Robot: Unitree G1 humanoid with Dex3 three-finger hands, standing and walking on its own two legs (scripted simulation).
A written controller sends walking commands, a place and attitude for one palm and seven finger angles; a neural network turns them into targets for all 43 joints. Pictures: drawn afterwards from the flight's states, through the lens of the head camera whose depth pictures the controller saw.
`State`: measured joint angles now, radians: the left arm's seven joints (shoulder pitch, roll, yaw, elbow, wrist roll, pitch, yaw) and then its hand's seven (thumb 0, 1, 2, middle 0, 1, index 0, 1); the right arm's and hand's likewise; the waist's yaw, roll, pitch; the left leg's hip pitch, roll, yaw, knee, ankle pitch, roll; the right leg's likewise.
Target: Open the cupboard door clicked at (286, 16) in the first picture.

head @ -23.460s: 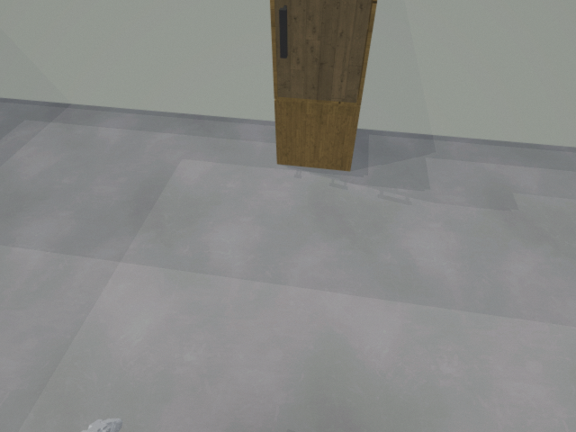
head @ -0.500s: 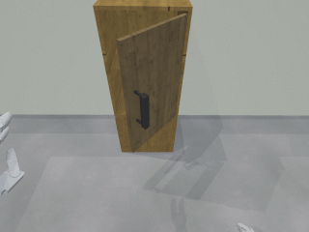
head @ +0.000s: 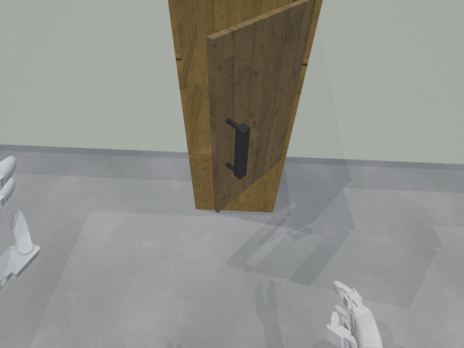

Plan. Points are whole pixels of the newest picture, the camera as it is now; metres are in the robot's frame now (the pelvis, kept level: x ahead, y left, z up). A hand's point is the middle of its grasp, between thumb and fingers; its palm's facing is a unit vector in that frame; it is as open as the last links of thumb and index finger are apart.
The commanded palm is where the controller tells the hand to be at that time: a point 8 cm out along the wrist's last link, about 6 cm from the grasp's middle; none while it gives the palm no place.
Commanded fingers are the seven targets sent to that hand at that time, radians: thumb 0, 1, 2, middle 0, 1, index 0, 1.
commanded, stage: stop stepping back and stand still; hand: left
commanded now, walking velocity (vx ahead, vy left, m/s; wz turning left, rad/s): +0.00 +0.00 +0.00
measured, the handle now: (235, 149) +0.61 +0.04 -0.05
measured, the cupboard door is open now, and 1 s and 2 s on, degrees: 48 48 48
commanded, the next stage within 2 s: let the arm hang, fingers relaxed in 0.36 s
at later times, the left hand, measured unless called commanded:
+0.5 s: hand (31, 266) +0.19 +0.28 +0.12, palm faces +0.34 -0.79 -0.52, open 7.4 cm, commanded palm none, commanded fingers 0.00 0.90 0.90 -0.20 -0.30 -0.20 -0.30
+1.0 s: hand out of the picture -0.08 +0.18 -0.17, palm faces +0.07 -0.97 -0.21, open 7.2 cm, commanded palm none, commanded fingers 0.00 0.90 0.90 -0.20 -0.30 -0.20 -0.30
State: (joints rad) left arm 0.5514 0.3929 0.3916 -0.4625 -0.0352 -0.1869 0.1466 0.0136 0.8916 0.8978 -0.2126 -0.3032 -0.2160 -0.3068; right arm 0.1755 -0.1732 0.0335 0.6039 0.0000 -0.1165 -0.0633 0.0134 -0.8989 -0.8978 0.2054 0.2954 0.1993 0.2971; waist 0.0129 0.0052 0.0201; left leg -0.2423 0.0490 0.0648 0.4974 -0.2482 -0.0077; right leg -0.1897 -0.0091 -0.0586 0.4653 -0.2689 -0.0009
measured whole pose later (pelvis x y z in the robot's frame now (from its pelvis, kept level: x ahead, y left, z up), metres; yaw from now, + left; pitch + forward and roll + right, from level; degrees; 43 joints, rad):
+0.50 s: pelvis -0.01 +0.01 +0.00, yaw +2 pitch +1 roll -1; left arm 0.49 0.41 0.32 -0.32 0.00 -0.19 0.11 0.01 0.89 0.90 -0.21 -0.30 -0.21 -0.31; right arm 0.20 -0.24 -0.01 0.68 0.00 -0.14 -0.04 0.01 -0.90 -0.90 0.20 0.30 0.20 0.30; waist 0.01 0.03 0.02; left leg -0.29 0.03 0.05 0.47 -0.20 0.01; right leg -0.22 -0.03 -0.08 0.41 -0.21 0.02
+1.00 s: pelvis -0.02 +0.00 +0.00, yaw +3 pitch -1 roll -1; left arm 0.33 0.18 0.01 1.15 0.01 0.02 0.02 0.01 0.94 0.90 -0.20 -0.30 -0.21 -0.30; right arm 0.28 -0.17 0.00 1.12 -0.02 0.04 -0.02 0.01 -0.90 -0.90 0.20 0.29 0.20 0.30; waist 0.01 0.02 0.08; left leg -0.26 0.03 0.02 0.46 -0.19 -0.01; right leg -0.19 -0.02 -0.11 0.44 -0.24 -0.01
